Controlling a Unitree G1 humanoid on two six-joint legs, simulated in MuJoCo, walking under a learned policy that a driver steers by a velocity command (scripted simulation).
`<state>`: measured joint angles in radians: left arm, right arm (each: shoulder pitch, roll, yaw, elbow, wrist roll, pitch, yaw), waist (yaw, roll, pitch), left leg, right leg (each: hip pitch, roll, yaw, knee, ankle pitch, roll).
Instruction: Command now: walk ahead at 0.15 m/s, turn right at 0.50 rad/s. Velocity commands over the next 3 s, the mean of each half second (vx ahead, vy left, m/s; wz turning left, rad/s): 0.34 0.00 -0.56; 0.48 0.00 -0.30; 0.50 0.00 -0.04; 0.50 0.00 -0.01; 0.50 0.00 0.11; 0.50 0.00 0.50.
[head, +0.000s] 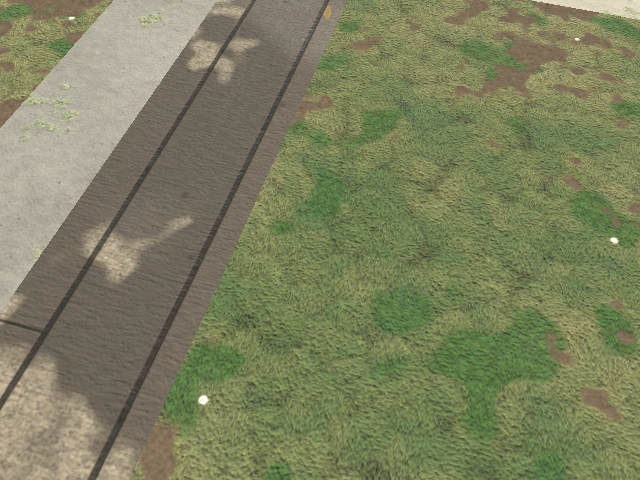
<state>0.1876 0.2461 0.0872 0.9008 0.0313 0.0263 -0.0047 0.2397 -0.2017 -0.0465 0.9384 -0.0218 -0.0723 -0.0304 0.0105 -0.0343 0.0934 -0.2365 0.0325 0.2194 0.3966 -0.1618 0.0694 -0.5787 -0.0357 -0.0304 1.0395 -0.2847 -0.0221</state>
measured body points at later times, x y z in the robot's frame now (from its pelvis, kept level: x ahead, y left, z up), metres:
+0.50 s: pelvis +0.14 -0.07 +0.00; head +0.16 -0.09 +0.45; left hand +0.23 +0.19 -0.12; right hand +0.20 -0.36 -0.12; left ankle +0.26 +0.06 -0.68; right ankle +0.05 -0.12 -0.74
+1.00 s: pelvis +0.41 -0.11 +0.01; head +0.43 -0.11 +0.45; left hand +0.64 +0.06 -0.12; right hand +0.29 -0.35 -0.12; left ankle +0.42 -0.03 -0.74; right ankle +0.41 -0.27 -0.68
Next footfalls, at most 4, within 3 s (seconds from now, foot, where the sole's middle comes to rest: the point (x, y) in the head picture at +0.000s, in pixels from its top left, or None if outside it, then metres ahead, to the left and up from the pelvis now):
0.24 right None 0.09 -0.13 -0.78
0.70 left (347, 470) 0.46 -0.05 -0.78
1.24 right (484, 395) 0.62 -0.35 -0.78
1.80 left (453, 262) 0.98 -0.32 -0.78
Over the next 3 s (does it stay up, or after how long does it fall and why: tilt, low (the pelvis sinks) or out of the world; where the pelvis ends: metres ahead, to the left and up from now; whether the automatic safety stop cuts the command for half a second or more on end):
stays up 1.39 -0.55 -0.02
